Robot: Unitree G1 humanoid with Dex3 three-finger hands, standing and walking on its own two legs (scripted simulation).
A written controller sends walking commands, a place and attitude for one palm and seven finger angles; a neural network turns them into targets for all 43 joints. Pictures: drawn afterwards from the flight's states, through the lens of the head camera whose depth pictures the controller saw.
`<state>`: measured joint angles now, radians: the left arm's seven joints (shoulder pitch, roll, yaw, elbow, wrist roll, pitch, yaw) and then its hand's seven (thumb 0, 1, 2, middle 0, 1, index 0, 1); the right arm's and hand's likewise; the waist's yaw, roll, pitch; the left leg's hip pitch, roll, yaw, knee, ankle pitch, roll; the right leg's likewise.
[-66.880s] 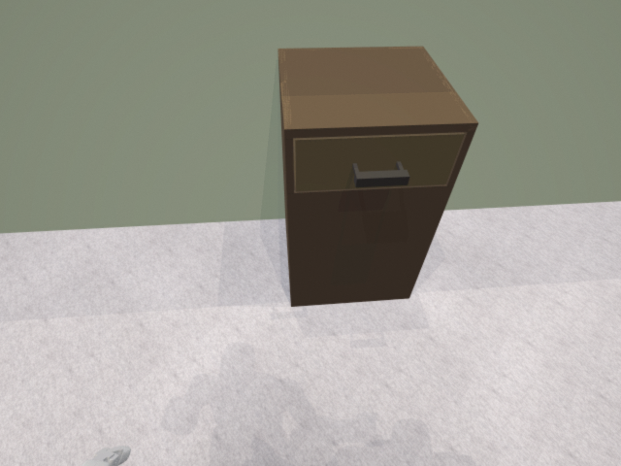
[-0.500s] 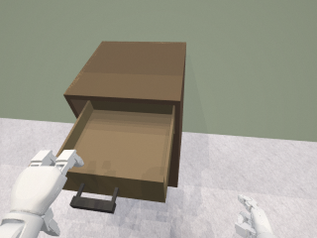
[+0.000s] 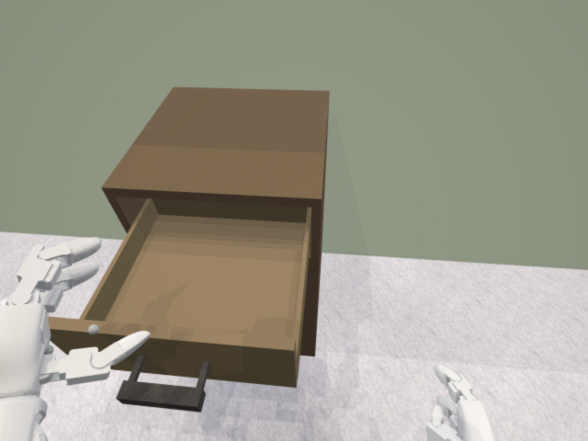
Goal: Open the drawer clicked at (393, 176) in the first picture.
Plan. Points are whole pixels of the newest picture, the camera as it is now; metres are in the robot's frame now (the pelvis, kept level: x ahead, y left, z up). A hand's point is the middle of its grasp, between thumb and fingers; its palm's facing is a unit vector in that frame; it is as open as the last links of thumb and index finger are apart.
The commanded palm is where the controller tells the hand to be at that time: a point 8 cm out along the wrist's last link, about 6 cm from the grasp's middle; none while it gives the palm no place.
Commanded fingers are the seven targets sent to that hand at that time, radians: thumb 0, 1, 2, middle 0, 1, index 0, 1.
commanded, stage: draw the hand back to the body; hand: left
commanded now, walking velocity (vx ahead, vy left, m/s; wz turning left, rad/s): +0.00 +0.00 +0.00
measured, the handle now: (167, 380) +0.23 +0.24 -0.11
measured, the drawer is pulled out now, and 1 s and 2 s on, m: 0.30 0.30 0.30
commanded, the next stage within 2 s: step back with the hand held close in 0.52 s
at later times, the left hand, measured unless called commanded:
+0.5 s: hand (84, 337) +0.18 +0.23 +0.15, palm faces +0.39 -0.82 -0.41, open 7.6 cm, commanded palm +0.12 +0.27 +0.17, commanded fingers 0.00 0.90 0.90 -0.20 -0.30 -0.20 -0.30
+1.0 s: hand (85, 343) +0.17 +0.23 +0.14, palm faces +0.20 -0.82 -0.54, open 7.4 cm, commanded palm +0.10 +0.28 +0.17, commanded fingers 0.00 0.90 0.90 -0.20 -0.30 -0.20 -0.30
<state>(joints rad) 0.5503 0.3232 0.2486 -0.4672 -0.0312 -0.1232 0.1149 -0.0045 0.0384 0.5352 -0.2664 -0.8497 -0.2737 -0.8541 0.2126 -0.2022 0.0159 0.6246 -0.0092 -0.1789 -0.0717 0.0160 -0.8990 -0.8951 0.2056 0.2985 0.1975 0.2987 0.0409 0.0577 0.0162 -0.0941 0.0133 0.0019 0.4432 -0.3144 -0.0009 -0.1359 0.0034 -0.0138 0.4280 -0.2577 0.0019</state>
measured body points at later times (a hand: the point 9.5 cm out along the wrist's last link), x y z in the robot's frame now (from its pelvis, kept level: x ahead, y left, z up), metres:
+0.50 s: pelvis -0.01 -0.01 +0.00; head -0.01 -0.03 +0.45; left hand +0.15 +0.27 +0.18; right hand +0.19 -0.22 -0.08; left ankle -0.05 +0.12 -0.74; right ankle -0.02 -0.12 -0.74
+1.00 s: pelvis -0.04 +0.01 +0.00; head +0.02 +0.01 +0.45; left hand +0.16 +0.27 +0.17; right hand +0.14 -0.24 -0.08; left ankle -0.05 +0.12 -0.74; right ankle -0.02 -0.12 -0.74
